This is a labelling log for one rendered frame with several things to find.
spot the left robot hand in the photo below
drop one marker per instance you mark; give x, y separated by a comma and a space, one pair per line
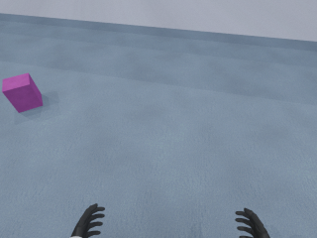
84, 223

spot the carton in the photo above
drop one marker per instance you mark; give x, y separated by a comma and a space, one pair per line
22, 92

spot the right robot hand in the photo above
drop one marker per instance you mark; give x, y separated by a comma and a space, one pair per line
257, 228

